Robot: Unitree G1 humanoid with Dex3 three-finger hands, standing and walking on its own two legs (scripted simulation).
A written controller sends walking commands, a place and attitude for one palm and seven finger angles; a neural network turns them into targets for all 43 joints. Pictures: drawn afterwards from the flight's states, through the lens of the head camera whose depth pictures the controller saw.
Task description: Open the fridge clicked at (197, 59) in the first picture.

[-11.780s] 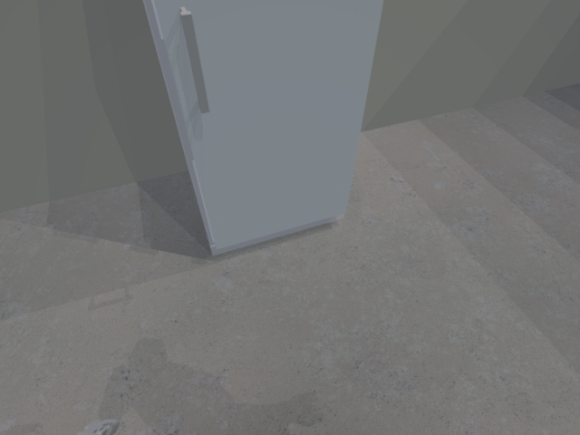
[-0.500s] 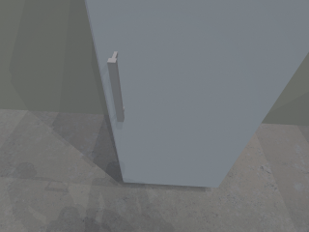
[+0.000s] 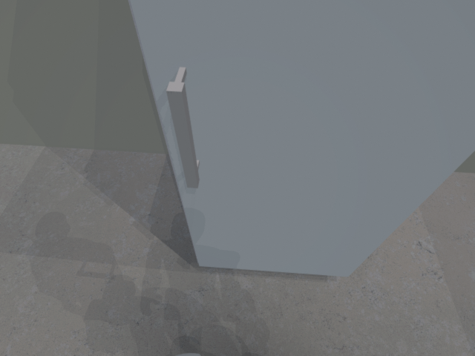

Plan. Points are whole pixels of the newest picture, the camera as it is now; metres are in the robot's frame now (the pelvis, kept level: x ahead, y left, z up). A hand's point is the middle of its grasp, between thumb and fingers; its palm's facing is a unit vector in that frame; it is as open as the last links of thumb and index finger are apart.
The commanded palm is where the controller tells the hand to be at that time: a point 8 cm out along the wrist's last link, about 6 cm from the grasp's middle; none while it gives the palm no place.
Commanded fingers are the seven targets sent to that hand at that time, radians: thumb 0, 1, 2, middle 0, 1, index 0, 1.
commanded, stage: come to a stop and stand still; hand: left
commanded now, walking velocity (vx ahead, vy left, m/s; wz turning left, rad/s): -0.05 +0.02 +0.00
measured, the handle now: (188, 135) +0.46 +0.11 +0.10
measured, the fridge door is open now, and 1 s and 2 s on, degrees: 0 0 0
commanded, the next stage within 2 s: look again from close up in 1.94 s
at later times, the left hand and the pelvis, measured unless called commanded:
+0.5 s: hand out of the picture -0.02 +0.19 -0.16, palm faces -0.01 -0.98 -0.21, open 7.4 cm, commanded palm none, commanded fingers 0.00 0.90 0.90 -0.20 -0.30 -0.20 -0.30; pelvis -0.03 +0.01 +0.01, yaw -1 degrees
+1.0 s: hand out of the picture -0.07 +0.18 -0.17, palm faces -0.02 -0.99 -0.17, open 7.4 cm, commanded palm none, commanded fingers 0.00 0.90 0.90 -0.20 -0.30 -0.20 -0.30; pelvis -0.05 +0.02 +0.01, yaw -1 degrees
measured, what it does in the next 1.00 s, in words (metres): steps on the spot: left foot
